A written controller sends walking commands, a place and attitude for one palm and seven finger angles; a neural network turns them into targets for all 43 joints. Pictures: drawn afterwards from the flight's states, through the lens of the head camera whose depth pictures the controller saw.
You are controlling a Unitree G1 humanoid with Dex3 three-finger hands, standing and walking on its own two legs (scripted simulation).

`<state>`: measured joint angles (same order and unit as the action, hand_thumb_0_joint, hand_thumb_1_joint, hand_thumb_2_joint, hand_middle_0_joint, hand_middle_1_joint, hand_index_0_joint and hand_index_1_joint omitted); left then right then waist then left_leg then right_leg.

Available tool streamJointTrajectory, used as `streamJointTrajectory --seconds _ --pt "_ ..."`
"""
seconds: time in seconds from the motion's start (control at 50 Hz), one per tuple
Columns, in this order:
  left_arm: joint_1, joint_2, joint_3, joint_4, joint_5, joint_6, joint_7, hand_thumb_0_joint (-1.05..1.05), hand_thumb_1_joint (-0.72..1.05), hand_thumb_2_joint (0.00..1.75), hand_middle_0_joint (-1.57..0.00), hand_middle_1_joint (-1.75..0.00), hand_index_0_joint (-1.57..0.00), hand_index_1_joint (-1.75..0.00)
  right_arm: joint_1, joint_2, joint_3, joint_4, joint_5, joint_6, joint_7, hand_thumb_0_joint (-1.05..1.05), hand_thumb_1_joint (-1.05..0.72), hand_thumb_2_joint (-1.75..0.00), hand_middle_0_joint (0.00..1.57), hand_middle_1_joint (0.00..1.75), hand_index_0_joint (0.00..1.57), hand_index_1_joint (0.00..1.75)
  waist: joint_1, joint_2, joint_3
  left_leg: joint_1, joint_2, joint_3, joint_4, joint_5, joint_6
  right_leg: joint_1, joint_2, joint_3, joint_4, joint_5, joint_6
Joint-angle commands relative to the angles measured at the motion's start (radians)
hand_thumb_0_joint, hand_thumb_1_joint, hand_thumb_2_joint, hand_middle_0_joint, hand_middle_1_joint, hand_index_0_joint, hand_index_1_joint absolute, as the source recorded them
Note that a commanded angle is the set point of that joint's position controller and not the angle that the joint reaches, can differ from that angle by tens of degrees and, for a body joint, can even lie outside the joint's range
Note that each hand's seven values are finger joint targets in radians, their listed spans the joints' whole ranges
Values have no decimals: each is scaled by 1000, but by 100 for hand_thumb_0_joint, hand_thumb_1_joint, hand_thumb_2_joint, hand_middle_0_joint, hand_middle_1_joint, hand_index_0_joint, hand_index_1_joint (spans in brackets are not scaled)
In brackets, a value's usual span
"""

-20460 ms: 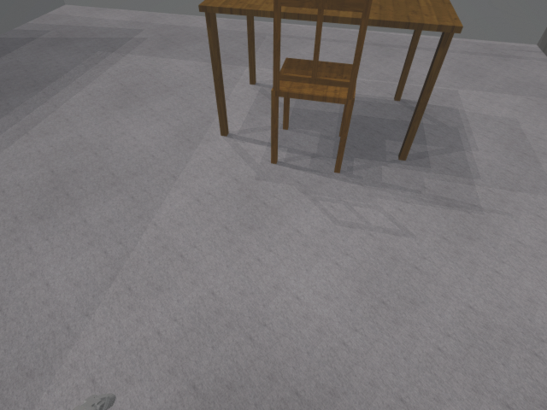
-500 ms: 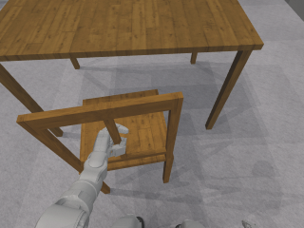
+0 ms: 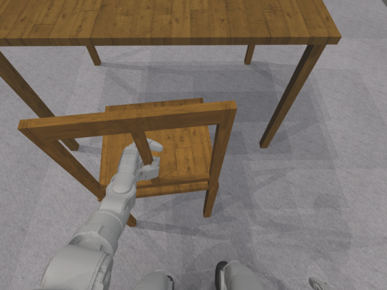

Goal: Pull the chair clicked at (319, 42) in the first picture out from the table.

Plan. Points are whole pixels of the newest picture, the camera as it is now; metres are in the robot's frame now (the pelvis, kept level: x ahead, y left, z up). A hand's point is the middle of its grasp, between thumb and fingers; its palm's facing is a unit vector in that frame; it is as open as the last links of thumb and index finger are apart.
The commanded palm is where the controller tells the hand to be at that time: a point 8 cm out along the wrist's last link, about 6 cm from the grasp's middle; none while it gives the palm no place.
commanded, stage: step backward, pulling the chair out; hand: left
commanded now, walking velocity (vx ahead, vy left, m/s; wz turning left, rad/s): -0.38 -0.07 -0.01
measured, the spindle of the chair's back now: (148, 160) +0.40 +0.12 -0.07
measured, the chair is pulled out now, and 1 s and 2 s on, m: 0.22 0.32 0.52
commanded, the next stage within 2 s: stop walking, hand still on the chair in 2.00 s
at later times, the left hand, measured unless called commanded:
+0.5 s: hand (147, 188) +0.32 +0.11 -0.05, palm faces -0.08 -0.99 -0.15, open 5.3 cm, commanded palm +0.33 +0.16 -0.06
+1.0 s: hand (143, 213) +0.27 +0.11 -0.05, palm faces -0.06 -0.98 -0.17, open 5.4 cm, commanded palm +0.26 +0.16 -0.05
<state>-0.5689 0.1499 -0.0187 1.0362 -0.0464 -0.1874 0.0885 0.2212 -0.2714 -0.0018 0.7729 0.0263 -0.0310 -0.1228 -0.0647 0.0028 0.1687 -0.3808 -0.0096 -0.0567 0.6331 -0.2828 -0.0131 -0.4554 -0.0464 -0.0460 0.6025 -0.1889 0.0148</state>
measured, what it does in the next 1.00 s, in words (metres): walks backwards: right foot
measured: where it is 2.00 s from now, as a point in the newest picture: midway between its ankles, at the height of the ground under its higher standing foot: outside the picture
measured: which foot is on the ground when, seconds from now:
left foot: down 0.00-1.00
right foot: down 0.00-0.36, up 0.38-0.48, down 0.50-1.00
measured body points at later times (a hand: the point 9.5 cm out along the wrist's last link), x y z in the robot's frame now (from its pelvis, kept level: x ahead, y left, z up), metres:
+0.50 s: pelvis -0.04 +0.00 +0.00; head +0.05 +0.01 +0.44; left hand +0.32 +0.16 -0.04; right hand +0.04 -0.25 -0.13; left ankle -0.04 +0.13 -0.72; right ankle -0.04 -0.12 -0.72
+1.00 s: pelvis -0.12 +0.00 +0.00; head -0.01 +0.00 +0.44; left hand +0.27 +0.17 -0.04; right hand -0.04 -0.25 -0.13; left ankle -0.06 +0.14 -0.72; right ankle -0.08 -0.12 -0.72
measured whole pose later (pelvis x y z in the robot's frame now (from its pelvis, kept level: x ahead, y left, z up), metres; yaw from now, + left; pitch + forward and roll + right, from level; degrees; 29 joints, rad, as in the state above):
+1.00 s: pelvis -0.12 +0.00 +0.00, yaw -2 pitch +1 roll -1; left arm -0.56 0.20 0.03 1.01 -0.05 -0.19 0.08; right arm 0.21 -0.20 0.00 0.70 0.01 0.00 -0.07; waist -0.06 0.01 0.22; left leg -0.40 0.07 0.00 0.59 -0.22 -0.04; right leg -0.36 0.01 -0.02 0.56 -0.21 0.00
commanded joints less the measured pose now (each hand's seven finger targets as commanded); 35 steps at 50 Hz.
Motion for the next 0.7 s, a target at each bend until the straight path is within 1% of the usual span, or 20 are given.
streamJointTrajectory --seconds 0.0,0.04,0.08,0.12,0.14,0.16,0.18,0.22,0.28,0.32,0.34,0.38,0.4,0.46,0.52,0.56,0.58,0.62,0.64,0.68 --pt "-374 111 1 -248 17 -75 -8 0 90 90 -50 -145 -50 -145 29 -102 -40 -110 -21 -24 -1 0 -90 -90 20 30 20 30 18 173 -497 161 255 -188 -126 619 102 231 -16 60 60 39 -8" --pt "-327 134 23 -227 22 -73 -2 0 90 90 -50 -145 -50 -145 50 -108 -48 -108 -20 -19 3 0 -90 -90 20 30 20 30 20 178 -518 179 246 -162 -88 675 86 259 -15 67 24 117 -16" --pt "-314 145 25 -224 22 -73 -2 0 90 90 -50 -145 -50 -145 55 -107 -51 -119 -10 -12 4 0 -90 -90 20 30 20 30 19 108 -530 96 204 -105 -43 550 42 355 -61 95 -26 337 -36" --pt "-291 201 52 -211 18 -74 4 0 90 90 -50 -145 -50 -145 70 -108 -56 -118 6 -11 -8 0 -90 -90 20 30 20 30 11 -56 -566 24 98 -29 50 233 -13 416 -179 189 -102 461 -84" --pt "-281 215 59 -190 16 -73 6 0 90 90 -50 -145 -50 -145 55 -100 -54 -116 10 -12 -9 0 -90 -90 20 30 20 30 20 -104 -566 9 43 0 142 -54 -33 410 -261 249 -174 472 -121" --pt "-265 224 68 -169 14 -65 6 0 90 90 -50 -145 -50 -145 36 -98 -50 -121 11 -14 -10 0 -90 -90 20 30 20 30 36 -139 -545 -16 13 -8 229 -239 -31 378 -310 275 -228 385 -140" --pt "-270 216 64 -158 18 -58 7 0 90 90 -50 -145 -50 -145 21 -100 -48 -117 9 -16 -10 0 -90 -90 20 30 20 30 48 -138 -538 -28 17 -25 290 -271 -24 365 -333 279 -247 313 -150" --pt "-254 202 63 -154 18 -41 12 0 90 90 -50 -145 -50 -145 21 -108 -34 -107 0 -15 -13 0 -90 -90 20 30 20 30 36 -129 -501 -5 41 -45 223 -242 -14 337 -310 214 -233 294 -138" --pt "-266 148 31 -181 2 -34 6 0 90 90 -50 -145 -50 -145 37 -112 -18 -104 1 -9 -21 0 -90 -90 20 30 20 30 9 -142 -490 79 73 -21 -155 -20 -1 338 -186 83 -128 266 -48" --pt "-294 136 18 -222 0 -37 4 0 90 90 -50 -145 -50 -145 16 -157 -39 -140 -3 7 -29 0 -90 -90 20 30 20 30 22 111 -451 96 234 -191 -233 334 88 249 -28 15 38 139 14" --pt "-313 93 -7 -234 -8 -39 -4 0 90 90 -50 -145 -50 -145 22 -123 -37 -145 -4 16 -19 0 -90 -90 20 30 20 30 32 154 -465 87 273 -186 -218 434 111 254 -4 21 105 58 8" --pt "-390 80 -22 -281 10 -54 -13 0 90 90 -50 -145 -50 -145 6 -92 -29 -145 -25 13 -4 0 -90 -90 20 30 20 30 25 235 -444 100 308 -191 -228 491 130 190 -5 34 199 -185 -6" --pt "-390 81 -16 -255 14 -57 -8 0 90 90 -50 -145 -50 -145 17 -90 -35 -134 -25 9 0 0 -90 -90 20 30 20 30 28 215 -421 122 313 -187 -198 561 135 162 0 44 186 -211 -15" --pt "-385 87 -2 -213 27 -84 1 0 90 90 -50 -145 -50 -145 89 -100 -54 -89 -24 -9 18 0 -90 -90 20 30 20 30 9 133 -493 387 271 -136 -9 933 96 151 -10 64 -53 79 -26" --pt "-384 133 11 -169 42 -109 0 0 90 90 -50 -145 -50 -145 109 -109 -53 -63 -13 -15 15 0 -90 -90 20 30 20 30 2 51 -549 229 183 -25 92 724 10 400 -99 114 -149 684 -62" --pt "-373 198 58 -141 29 -106 7 0 90 90 -50 -145 -50 -145 73 -111 -59 -73 2 -17 -11 0 -90 -90 20 30 20 30 12 -136 -598 -2 75 21 167 56 -37 619 -239 213 -91 1105 -120" --pt "-354 204 64 -130 30 -92 0 0 90 90 -50 -145 -50 -145 34 -104 -54 -90 4 -20 -13 0 -90 -90 20 30 20 30 30 -139 -574 -48 64 -32 192 -142 -35 576 -291 226 -109 1009 -132" --pt "-338 213 65 -137 32 -82 -2 0 90 90 -50 -145 -50 -145 2 -105 -39 -90 -2 -20 -16 0 -90 -90 20 30 20 30 44 -35 -514 -39 75 -45 122 -156 -23 499 -292 200 -123 806 -128" --pt "-329 203 65 -139 33 -78 2 0 90 90 -50 -145 -50 -145 9 -101 -30 -80 -6 -20 -21 0 -90 -90 20 30 20 30 37 -34 -513 -17 86 -39 21 -79 -24 509 -270 172 -95 797 -111" --pt "-314 194 59 -160 25 -72 6 0 90 90 -50 -145 -50 -145 23 -115 -37 -85 -5 -16 -30 0 -90 -90 20 30 20 30 24 -65 -542 91 127 -40 -98 329 -8 482 -183 106 -42 732 -53"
